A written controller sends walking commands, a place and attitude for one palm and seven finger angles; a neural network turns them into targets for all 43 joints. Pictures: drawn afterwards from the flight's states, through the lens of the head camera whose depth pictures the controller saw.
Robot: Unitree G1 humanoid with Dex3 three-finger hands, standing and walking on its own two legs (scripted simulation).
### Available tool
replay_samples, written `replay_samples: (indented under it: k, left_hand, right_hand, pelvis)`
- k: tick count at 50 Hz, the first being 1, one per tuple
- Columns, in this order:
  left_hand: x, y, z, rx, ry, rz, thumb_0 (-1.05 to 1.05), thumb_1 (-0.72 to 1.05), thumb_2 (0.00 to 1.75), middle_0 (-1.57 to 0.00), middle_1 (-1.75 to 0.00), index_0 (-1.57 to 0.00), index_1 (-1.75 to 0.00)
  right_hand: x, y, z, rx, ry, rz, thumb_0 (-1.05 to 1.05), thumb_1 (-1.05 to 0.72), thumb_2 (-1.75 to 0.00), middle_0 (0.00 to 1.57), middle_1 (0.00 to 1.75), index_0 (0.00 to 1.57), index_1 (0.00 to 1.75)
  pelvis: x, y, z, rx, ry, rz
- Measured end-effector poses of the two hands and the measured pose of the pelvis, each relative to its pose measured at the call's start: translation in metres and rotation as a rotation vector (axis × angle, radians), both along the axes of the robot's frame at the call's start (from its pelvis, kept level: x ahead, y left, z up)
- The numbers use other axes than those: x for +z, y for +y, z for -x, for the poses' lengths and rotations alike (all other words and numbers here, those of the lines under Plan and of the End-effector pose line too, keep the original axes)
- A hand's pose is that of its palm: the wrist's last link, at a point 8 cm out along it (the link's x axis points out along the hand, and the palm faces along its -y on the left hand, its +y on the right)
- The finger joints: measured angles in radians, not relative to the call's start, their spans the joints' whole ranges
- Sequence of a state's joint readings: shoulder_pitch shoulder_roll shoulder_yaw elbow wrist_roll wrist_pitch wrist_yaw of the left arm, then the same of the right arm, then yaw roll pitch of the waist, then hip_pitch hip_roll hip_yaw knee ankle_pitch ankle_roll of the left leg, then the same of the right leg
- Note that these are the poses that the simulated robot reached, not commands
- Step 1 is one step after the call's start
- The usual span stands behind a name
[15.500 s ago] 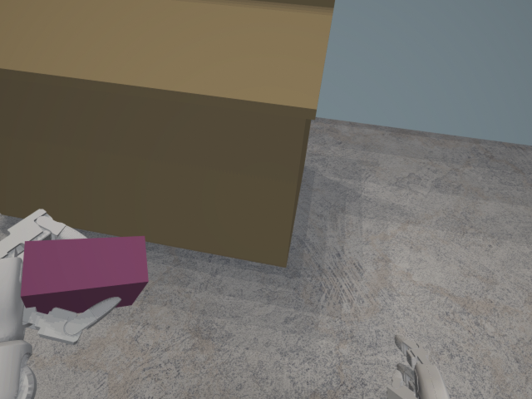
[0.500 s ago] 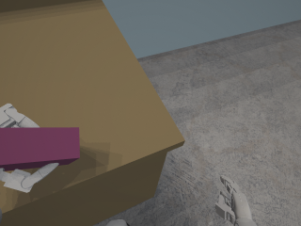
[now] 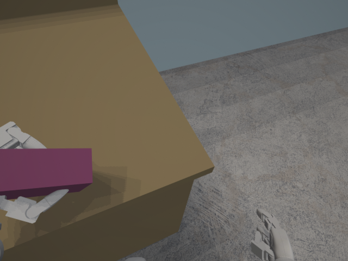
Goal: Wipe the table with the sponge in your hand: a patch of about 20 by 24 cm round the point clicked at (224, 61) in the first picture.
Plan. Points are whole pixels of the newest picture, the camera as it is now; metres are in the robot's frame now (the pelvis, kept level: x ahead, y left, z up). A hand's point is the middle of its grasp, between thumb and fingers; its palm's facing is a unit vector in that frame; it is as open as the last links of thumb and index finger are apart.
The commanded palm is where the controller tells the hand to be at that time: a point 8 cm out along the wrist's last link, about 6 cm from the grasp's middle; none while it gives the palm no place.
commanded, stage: shuffle to correct the standing spot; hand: left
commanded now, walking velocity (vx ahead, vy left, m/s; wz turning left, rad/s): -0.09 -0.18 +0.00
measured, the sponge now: (60, 173) +0.23 +0.21 +0.15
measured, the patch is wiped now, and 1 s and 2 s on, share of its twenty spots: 0.00 0.00 0.00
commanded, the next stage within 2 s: come to a stop and stand still in 1.26 s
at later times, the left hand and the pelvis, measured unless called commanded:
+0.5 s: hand (32, 182) +0.20 +0.23 +0.17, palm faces +0.31 -0.83 -0.46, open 9.4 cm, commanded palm +0.14 +0.27 +0.18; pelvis -0.02 -0.01 +0.00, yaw +0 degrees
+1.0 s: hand (41, 175) +0.22 +0.23 +0.17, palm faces +0.33 -0.86 -0.39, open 9.4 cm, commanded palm +0.16 +0.27 +0.18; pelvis +0.00 -0.01 +0.00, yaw +0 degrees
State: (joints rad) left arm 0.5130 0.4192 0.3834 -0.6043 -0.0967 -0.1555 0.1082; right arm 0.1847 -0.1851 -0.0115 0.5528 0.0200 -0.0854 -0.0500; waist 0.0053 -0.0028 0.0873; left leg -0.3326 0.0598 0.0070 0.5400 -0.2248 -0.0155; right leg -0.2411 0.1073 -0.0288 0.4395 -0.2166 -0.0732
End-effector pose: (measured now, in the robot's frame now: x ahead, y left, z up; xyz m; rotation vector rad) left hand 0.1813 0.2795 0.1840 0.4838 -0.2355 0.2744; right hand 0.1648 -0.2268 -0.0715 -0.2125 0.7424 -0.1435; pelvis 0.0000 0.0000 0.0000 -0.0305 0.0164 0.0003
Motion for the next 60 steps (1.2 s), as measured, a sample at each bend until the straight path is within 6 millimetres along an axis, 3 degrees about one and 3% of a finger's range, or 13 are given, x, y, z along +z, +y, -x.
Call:
replay_samples:
  k: [19, 30, 36, 45, 50, 60]
  left_hand:
    - [0.005, -0.008, 0.003, -0.009, -0.027, -0.026, -0.01, -0.44, 1.05, -0.8, -1.38, -0.8, -1.39]
    - [0.001, -0.004, 0.027, 0.008, -0.017, -0.016, -0.01, -0.44, 1.05, -0.8, -1.38, -0.8, -1.39]
    - [-0.003, 0.006, 0.028, 0.039, -0.034, 0.015, -0.01, -0.44, 1.05, -0.8, -1.38, -0.8, -1.39]
    - [-0.002, -0.004, 0.013, 0.034, -0.025, 0.01, -0.01, -0.44, 1.05, -0.8, -1.38, -0.8, -1.39]
    - [-0.004, -0.012, 0.004, 0.01, -0.024, 0.035, -0.01, -0.44, 1.05, -0.8, -1.38, -0.8, -1.39]
    - [0.002, -0.01, -0.011, 0.006, 0.001, -0.018, -0.01, -0.44, 1.05, -0.8, -1.38, -0.8, -1.39]
  right_hand:
    - [-0.001, -0.008, 0.001, 0.006, 0.001, 0.008, 0.01, -0.91, -0.9, 0.2, 0.3, 0.2, 0.3]
    - [-0.007, -0.01, 0.028, -0.019, 0.026, 0.015, 0.01, -0.91, -0.9, 0.2, 0.3, 0.2, 0.3]
    - [-0.007, -0.006, 0.039, -0.021, 0.048, 0.029, 0.01, -0.91, -0.9, 0.2, 0.3, 0.2, 0.3]
    - [-0.009, 0.003, 0.026, 0.012, 0.024, -0.04, 0.01, -0.91, -0.9, 0.2, 0.3, 0.2, 0.3]
    - [-0.009, -0.006, 0.017, -0.001, 0.028, -0.023, 0.01, -0.9, -0.9, 0.2, 0.3, 0.2, 0.3]
    - [0.0, -0.019, -0.004, -0.015, 0.016, 0.006, 0.01, -0.91, -0.9, 0.2, 0.3, 0.2, 0.3]
  pelvis:
    - [-0.001, -0.007, 0.008, 0.005, 0.002, -0.004]
    - [-0.004, -0.004, 0.02, 0.009, 0.0, -0.005]
    - [-0.004, 0.002, 0.019, 0.009, -0.013, -0.007]
    - [-0.002, -0.006, 0.012, 0.01, -0.021, -0.001]
    - [-0.004, -0.008, 0.002, 0.006, -0.016, 0.001]
    - [0.0, -0.012, -0.008, 0.007, -0.01, -0.006]
